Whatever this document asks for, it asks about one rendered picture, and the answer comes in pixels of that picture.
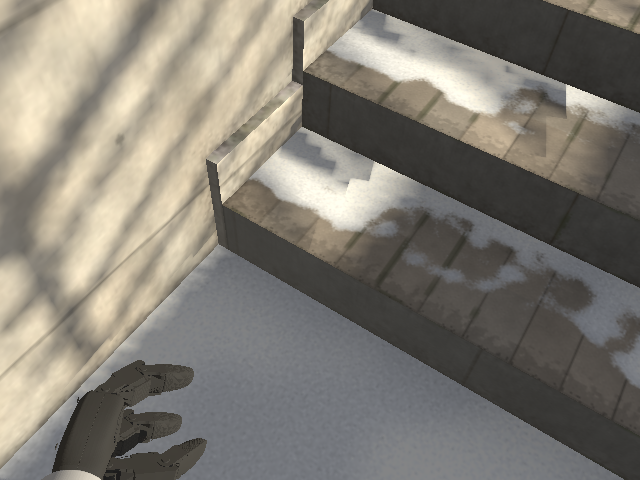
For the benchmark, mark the robot left hand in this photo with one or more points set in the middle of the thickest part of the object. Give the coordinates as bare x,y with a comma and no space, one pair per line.
100,429

